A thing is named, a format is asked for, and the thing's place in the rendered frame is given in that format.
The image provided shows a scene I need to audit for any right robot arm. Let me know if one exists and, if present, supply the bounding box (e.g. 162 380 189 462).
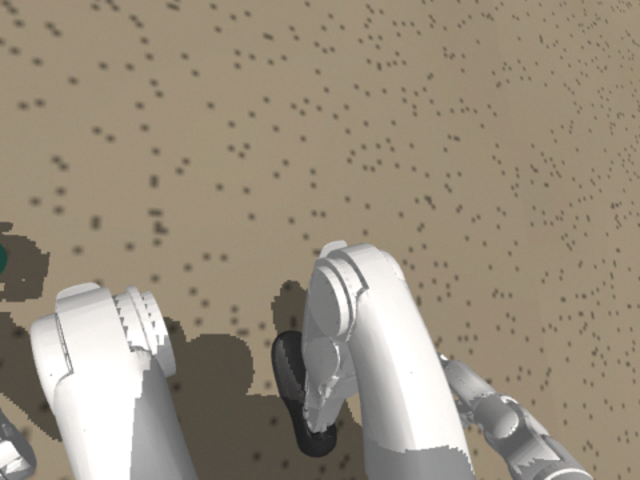
473 393 594 480

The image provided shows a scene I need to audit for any right robot foot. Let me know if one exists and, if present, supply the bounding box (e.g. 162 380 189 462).
271 331 337 458

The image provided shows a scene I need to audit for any bottle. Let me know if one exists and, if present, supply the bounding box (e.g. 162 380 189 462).
0 244 7 274

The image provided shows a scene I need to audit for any right robot hand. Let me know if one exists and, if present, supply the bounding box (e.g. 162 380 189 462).
437 352 498 429

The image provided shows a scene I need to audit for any left robot arm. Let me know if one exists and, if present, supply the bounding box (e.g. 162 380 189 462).
0 407 37 480

